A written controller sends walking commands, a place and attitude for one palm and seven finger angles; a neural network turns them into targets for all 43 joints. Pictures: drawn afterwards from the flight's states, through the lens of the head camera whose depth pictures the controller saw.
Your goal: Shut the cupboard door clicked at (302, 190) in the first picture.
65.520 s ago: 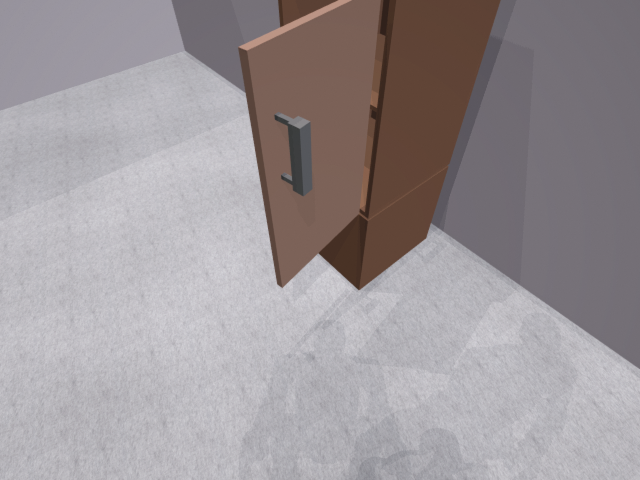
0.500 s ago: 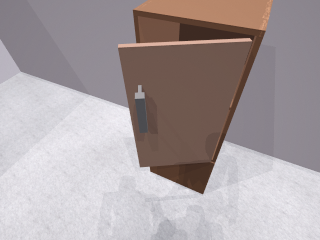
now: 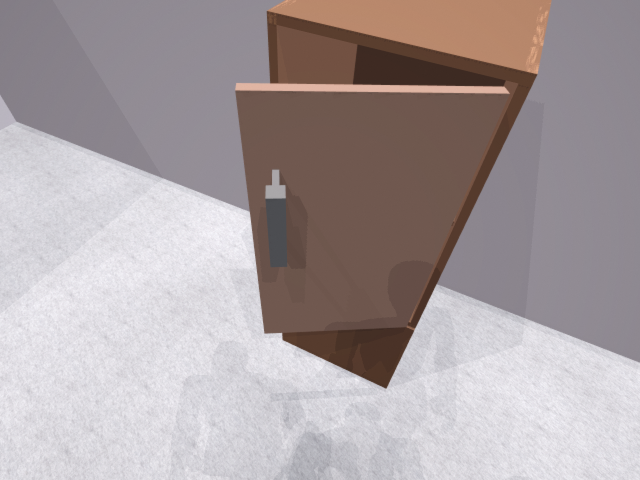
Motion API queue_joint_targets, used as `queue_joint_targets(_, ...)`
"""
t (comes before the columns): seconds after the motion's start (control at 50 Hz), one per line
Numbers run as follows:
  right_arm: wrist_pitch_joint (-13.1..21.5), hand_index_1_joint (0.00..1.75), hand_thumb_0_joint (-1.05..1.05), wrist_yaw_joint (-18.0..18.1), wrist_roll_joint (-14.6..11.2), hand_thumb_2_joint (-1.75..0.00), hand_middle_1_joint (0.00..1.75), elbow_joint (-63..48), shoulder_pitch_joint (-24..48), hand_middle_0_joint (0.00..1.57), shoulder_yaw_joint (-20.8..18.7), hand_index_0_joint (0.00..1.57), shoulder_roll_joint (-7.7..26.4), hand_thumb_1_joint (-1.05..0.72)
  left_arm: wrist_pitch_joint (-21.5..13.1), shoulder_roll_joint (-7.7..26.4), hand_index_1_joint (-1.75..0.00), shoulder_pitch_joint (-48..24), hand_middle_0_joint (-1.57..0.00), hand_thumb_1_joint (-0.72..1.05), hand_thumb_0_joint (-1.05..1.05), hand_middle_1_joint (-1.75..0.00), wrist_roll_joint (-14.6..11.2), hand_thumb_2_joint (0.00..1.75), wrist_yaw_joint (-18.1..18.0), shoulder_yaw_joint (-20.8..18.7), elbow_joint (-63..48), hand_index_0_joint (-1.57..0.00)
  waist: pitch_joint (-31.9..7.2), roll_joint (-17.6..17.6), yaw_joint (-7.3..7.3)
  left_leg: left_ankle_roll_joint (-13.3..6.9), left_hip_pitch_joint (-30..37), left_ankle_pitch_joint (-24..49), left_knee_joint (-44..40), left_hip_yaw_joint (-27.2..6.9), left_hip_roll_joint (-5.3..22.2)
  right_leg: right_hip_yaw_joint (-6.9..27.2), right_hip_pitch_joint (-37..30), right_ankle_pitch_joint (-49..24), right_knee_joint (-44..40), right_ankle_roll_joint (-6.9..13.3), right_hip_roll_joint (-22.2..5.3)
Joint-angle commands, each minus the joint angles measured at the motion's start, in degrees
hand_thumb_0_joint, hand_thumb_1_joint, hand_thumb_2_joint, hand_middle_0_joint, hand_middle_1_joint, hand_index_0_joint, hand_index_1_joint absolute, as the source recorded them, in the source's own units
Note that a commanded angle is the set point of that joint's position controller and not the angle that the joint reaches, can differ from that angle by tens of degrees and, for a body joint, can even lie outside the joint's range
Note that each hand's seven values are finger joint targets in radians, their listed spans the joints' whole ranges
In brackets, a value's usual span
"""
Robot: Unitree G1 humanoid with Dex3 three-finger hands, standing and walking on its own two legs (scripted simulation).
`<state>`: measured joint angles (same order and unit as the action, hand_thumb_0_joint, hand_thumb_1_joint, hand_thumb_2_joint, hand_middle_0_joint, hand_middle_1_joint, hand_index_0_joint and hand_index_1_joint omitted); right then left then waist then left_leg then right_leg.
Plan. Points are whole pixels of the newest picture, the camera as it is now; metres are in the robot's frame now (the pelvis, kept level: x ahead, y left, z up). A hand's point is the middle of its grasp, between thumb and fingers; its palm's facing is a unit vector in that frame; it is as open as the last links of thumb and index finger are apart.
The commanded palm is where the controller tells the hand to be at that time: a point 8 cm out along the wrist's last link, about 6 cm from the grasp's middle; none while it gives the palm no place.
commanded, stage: shuffle to correct the standing spot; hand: left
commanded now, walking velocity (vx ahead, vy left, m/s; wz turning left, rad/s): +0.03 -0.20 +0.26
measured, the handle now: (277, 219) +0.46 +0.09 +0.06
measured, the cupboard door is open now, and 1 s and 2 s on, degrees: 30 30 30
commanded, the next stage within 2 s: come to a stop and stand still in 0.74 s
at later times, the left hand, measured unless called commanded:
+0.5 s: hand out of the picture -0.07 +0.08 -0.20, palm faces +0.16 -0.98 -0.11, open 7.4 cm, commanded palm none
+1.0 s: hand out of the picture +0.04 +0.01 -0.17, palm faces +0.14 -0.96 -0.23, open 7.4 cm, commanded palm none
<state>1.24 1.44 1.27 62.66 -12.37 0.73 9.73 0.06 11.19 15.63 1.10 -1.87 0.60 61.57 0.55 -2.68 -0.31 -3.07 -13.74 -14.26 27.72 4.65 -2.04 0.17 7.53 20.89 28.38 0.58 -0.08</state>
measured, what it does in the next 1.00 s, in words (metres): steps to the right: left foot, then right foot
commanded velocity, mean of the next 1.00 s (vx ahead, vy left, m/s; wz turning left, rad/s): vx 0.02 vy -0.10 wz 0.08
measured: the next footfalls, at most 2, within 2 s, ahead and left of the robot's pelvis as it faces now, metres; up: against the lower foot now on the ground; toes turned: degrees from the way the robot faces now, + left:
left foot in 0.50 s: +0.04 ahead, +0.03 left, +0.00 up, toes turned +13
right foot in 0.88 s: +0.07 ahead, -0.30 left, +0.00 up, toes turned +2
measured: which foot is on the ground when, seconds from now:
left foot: down 0.00-0.22, up 0.24-0.48, down 0.50-0.88, up 0.90-1.00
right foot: down 0.00-0.50, up 0.52-0.86, down 0.88-1.00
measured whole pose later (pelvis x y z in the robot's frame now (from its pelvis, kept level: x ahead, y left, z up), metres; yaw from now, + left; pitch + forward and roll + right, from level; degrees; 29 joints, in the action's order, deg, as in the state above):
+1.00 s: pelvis +0.02 -0.18 +0.00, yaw +6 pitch +2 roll +0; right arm -2.4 0.7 2.1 59.4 -15.4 -3.8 12.9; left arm -0.6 9.2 15.2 1.8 -0.3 -2.1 56.6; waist 0.9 2.4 0.0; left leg 0.9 -26.6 -25.7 53.7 1.2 4.1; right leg -4.1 16.5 17.6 32.2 -0.1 -2.1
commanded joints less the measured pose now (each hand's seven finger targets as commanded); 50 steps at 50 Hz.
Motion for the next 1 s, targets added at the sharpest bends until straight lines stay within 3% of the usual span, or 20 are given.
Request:
queue_joint_targets(0.0,0.0,0.30,0.00,1.2,0.0,-0.90,0.30,-1.7,-3.8,0.20,-2.7,0.20,9.3,-0.90,0.4,3.9,-0.30,6.1,-0.20,0.90,0.00,-0.30,0.5,0.90,-0.2,-1.0,-1.3,-0.20,1.4,6.8,0.13,-4.8,6.1,12.0,-8.4,-18.2,15.2,-1.0,10.0,-1.3,1.6,0.7,-1.9)
queue_joint_targets(0.12,-0.8,0.30,0.00,1.5,0.1,-0.90,0.30,-2.9,-3.6,0.20,-3.8,0.20,9.6,-0.90,0.9,3.2,-0.30,8.1,-0.20,0.90,0.00,-0.30,0.7,0.90,0.4,-1.8,-1.8,-0.20,-0.1,6.4,1.00,-5.4,-0.5,7.6,-6.7,-18.4,15.6,-1.0,6.7,-1.4,-0.1,1.0,-2.4)
queue_joint_targets(0.2,-1.0,0.30,0.00,1.1,-0.2,-0.90,0.30,-4.3,-1.4,0.20,-2.8,0.20,3.6,-0.90,0.6,5.8,-0.30,11.5,-0.20,0.90,0.00,-0.30,0.9,0.90,-0.1,-2.7,-1.7,-0.20,1.9,-10.5,2.17,0.8,-13.4,-6.4,9.9,-0.9,2.6,8.6,-1.5,-14.9,-11.8,4.0,-11.7)
queue_joint_targets(0.3,-1.5,0.30,0.00,1.1,-0.1,-0.90,0.30,-4.2,-0.4,0.20,-3.0,0.20,1.9,-0.90,0.3,3.1,-0.30,11.8,-0.20,0.90,0.00,-0.30,1.1,0.90,-0.6,-2.2,-2.2,-0.20,2.4,-2.5,1.92,1.4,-18.0,-14.8,28.9,0.1,3.7,3.5,-4.5,-45.2,-7.1,11.9,-12.6)
queue_joint_targets(0.42,-1.2,0.30,0.00,1.6,0.0,-0.90,0.30,-3.0,-4.6,0.20,-2.5,0.20,0.2,-0.90,0.7,3.1,-0.30,11.9,-0.20,0.90,0.00,-0.30,0.9,0.90,-0.5,-2.1,-1.6,-0.20,0.2,-1.3,-0.33,0.9,-4.2,-4.1,7.7,3.1,3.2,0.0,-1.0,-47.6,-0.1,8.8,-7.9)
queue_joint_targets(0.44,-1.0,0.30,0.00,1.9,0.0,-0.90,0.30,-1.7,-8.2,0.20,-2.8,0.20,1.1,-0.90,0.9,3.1,-0.30,11.2,-0.20,0.90,0.00,-0.30,0.5,0.90,-0.3,-2.1,-1.7,-0.20,-1.4,-0.4,-2.07,0.3,2.9,4.2,1.1,2.0,4.5,-0.9,1.7,-44.7,4.8,6.7,-7.0)
queue_joint_targets(0.46,-0.6,0.30,0.00,2.4,0.1,-0.90,0.30,-0.4,-12.5,0.20,-3.7,0.20,4.1,-0.90,0.8,1.6,-0.30,11.7,-0.20,0.90,0.00,-0.30,0.4,0.90,0.0,-2.1,-2.4,-0.20,-3.6,4.2,-3.72,-3.2,12.6,15.9,-1.9,-8.0,13.0,-2.3,10.4,-30.6,13.4,3.6,-4.5)
queue_joint_targets(0.48,-0.6,0.30,0.00,2.9,0.3,-0.90,0.30,-0.6,-15.2,0.20,-4.5,0.20,8.9,-0.90,0.8,-0.7,-0.30,12.3,-0.20,0.90,0.00,-0.30,-0.1,0.90,0.0,-1.9,-3.5,-0.20,-5.4,17.1,-3.62,-11.8,18.5,34.0,-5.6,-26.5,28.3,-5.3,22.5,2.3,27.3,-0.6,-0.1)
queue_joint_targets(0.5,-1.0,0.30,0.00,2.8,-0.1,-0.90,0.30,-1.5,-15.2,0.20,-4.6,0.20,10.2,-0.90,1.3,2.9,-0.30,10.1,-0.20,0.90,0.00,-0.30,0.6,0.90,-0.1,-2.6,-4.8,-0.20,-4.1,10.7,-4.40,-16.6,14.0,34.0,-7.8,-30.3,34.1,0.2,24.1,13.8,36.6,-0.6,-0.6)
queue_joint_targets(0.56,0.0,0.30,0.00,3.0,0.1,-0.90,0.30,-3.8,-5.4,0.20,-3.7,0.20,6.3,-0.90,2.5,2.1,-0.30,6.5,-0.20,0.90,0.00,-0.30,1.6,0.90,0.8,-3.7,-5.2,-0.20,6.7,8.2,0.02,-10.7,-3.6,20.9,-11.5,-19.4,26.6,3.3,24.0,4.2,40.3,-0.5,-3.1)
queue_joint_targets(0.62,0.5,0.30,0.00,2.3,0.5,-0.90,0.30,-5.5,-1.6,0.20,-4.2,0.20,7.5,-0.90,3.6,-0.4,-0.30,9.0,-0.20,0.90,0.00,-0.30,1.1,0.90,2.0,-3.9,-4.3,-0.20,3.3,9.2,2.25,-6.7,-8.0,12.0,-12.2,-8.5,20.4,1.0,18.0,-2.1,35.8,-1.6,-3.1)
queue_joint_targets(0.76,-1.5,0.30,0.00,0.9,1.4,-0.90,0.30,-6.5,-3.9,0.20,-7.0,0.20,11.7,-0.90,2.9,0.4,-0.30,1.8,-0.20,0.90,0.00,-0.30,0.9,0.90,2.9,-4.2,-7.8,-0.20,1.9,15.4,-1.05,-4.1,-5.5,-6.9,-11.0,-8.6,17.9,-6.2,14.7,-0.3,12.7,-2.9,-1.7)
queue_joint_targets(0.8,-1.9,0.30,0.00,0.8,1.4,-0.90,0.30,-7.0,-3.1,0.20,-7.5,0.20,12.7,-0.90,2.2,1.3,-0.30,3.9,-0.20,0.90,0.00,-0.30,0.6,0.90,3.1,-4.6,-7.8,-0.20,-0.4,13.7,0.33,-2.3,-7.7,-9.3,-6.5,-8.9,17.7,-7.2,7.8,-2.6,4.3,-2.5,-0.3)
queue_joint_targets(0.82,-2.1,0.30,0.00,0.6,1.3,-0.90,0.30,-7.3,-2.9,0.20,-7.4,0.20,11.8,-0.90,1.8,2.7,-0.30,7.0,-0.20,0.90,0.00,-0.30,0.7,0.90,3.0,-4.9,-6.9,-0.20,-1.6,9.3,1.87,-0.4,-10.5,-10.3,-1.2,-6.5,15.4,-7.2,2.2,-4.6,-0.9,-2.2,0.2)
queue_joint_targets(0.84,-2.2,0.30,0.00,0.4,1.0,-0.90,0.30,-7.8,-3.5,0.20,-6.8,0.20,8.7,-0.90,1.1,5.7,-0.30,10.2,-0.20,0.90,0.00,-0.30,1.1,0.90,2.6,-5.4,-6.0,-0.20,-2.3,-2.1,3.48,1.7,-15.4,-14.2,9.7,-1.3,9.5,-1.5,-2.4,-3.2,-8.0,-1.1,-5.0)
queue_joint_targets(0.86,-2.2,0.30,0.00,0.2,0.8,-0.90,0.30,-10.0,-2.7,0.20,-5.1,0.20,2.1,-0.90,0.3,10.7,-0.30,12.0,-0.20,0.90,0.00,-0.30,1.6,0.90,1.6,-6.2,-5.6,-0.20,-1.9,-20.0,4.38,4.2,-24.3,-22.8,25.1,3.4,2.2,15.7,-3.8,-4.9,-14.2,2.6,-17.8)
queue_joint_targets(0.88,-2.5,0.30,0.00,0.1,0.5,-0.90,0.30,-11.1,-0.3,0.20,-4.6,0.20,3.1,-0.90,0.0,9.8,-0.30,11.0,-0.20,0.90,0.00,-0.30,0.8,0.90,1.2,-5.2,-6.3,-0.20,-2.7,-13.0,4.93,2.8,-20.7,-20.9,29.3,-4.5,4.9,17.7,2.7,-4.6,-15.7,4.9,-20.4)
queue_joint_targets(0.9,-2.1,0.30,0.00,-0.6,0.4,-0.90,0.30,-10.2,-1.6,0.20,-4.3,0.20,2.0,-0.90,-0.6,8.3,-0.30,6.6,-0.20,0.90,0.00,-0.30,0.9,0.90,1.2,-4.5,-6.5,-0.20,-2.2,-7.5,2.34,2.7,-19.3,-15.6,29.9,-4.5,5.6,15.3,4.5,-0.2,-16.0,6.4,-18.7)
queue_joint_targets(0.92,-2.0,0.30,0.00,-1.0,0.6,-0.90,0.30,-9.2,-1.3,0.20,-4.3,0.20,2.4,-0.90,-1.5,7.4,-0.30,4.2,-0.20,0.90,0.00,-0.30,0.7,0.90,1.0,-4.4,-6.4,-0.20,-0.6,-11.8,1.64,3.1,-19.0,-12.7,30.9,-3.9,5.3,15.7,5.4,-8.0,-14.7,5.4,-16.5)
queue_joint_targets(0.98,-1.6,0.30,0.00,-1.2,-0.2,-0.90,0.30,-6.9,-3.1,0.20,-3.8,0.20,3.0,-0.90,-2.3,6.0,-0.30,2.9,-0.20,0.90,0.00,-0.30,0.7,0.90,0.2,-3.7,-6.8,-0.20,0.5,-8.5,1.09,4.6,-17.4,-9.3,28.3,-2.7,4.9,9.2,1.9,-34.7,-8.9,6.8,-16.4)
